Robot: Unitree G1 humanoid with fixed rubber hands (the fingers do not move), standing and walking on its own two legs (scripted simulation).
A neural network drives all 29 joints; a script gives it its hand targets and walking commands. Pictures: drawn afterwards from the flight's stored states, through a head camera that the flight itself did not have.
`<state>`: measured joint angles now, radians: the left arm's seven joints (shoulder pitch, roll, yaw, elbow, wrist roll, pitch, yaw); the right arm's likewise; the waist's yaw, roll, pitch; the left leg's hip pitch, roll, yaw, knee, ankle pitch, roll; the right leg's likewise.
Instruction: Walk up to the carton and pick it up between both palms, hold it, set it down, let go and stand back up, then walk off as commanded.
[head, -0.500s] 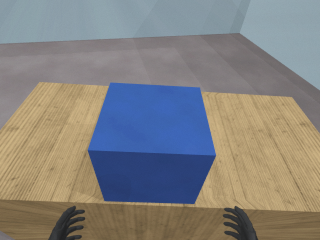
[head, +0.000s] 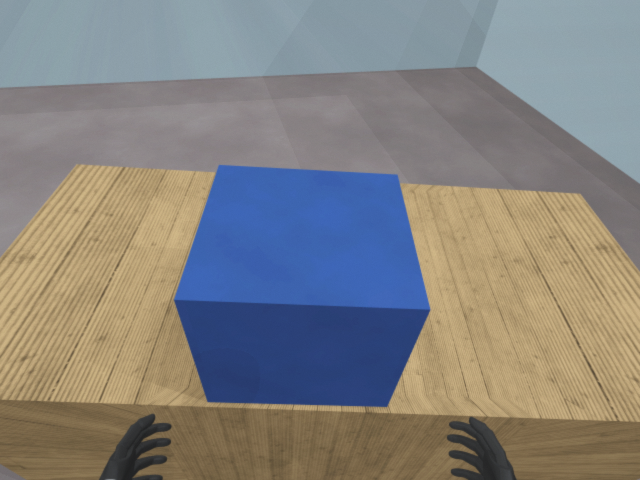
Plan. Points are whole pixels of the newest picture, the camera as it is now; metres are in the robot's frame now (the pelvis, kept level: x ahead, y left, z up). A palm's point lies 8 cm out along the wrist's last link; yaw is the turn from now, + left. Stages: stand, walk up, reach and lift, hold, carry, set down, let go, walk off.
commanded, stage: let go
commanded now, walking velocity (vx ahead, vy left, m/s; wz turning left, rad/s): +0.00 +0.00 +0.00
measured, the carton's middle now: (303, 287) +0.45 +0.03 -0.04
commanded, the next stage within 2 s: stand in 0.24 s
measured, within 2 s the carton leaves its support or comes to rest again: neither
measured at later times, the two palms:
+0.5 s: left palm out of the picture +0.15 +0.26 -0.08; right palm out of the picture +0.15 -0.28 -0.07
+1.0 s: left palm out of the picture +0.12 +0.27 -0.10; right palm out of the picture +0.14 -0.29 -0.08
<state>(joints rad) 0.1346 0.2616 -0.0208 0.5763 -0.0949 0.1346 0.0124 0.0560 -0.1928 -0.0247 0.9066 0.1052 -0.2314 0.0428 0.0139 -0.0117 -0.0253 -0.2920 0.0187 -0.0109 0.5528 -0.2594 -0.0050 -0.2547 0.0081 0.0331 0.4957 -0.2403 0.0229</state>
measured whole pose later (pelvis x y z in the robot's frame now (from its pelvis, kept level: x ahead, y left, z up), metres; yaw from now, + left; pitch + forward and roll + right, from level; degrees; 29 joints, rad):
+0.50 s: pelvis +0.00 +0.00 +0.00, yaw +0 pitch +0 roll -1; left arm 0.16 0.31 -0.01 0.65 0.02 0.01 0.01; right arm 0.08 -0.31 -0.03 0.91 0.04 -0.07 0.01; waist 0.03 -0.03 -0.02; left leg -0.29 0.02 -0.01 0.55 -0.26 0.00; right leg -0.25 0.01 0.03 0.50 -0.24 0.02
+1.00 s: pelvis +0.00 +0.00 +0.00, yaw +0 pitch +0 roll -1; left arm 0.17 0.32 -0.01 0.81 0.02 -0.02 0.01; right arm 0.10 -0.35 -0.03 0.91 0.04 -0.04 0.01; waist 0.02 0.00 -0.02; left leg -0.29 0.02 -0.01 0.55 -0.26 0.00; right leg -0.25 0.01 0.03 0.50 -0.24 0.02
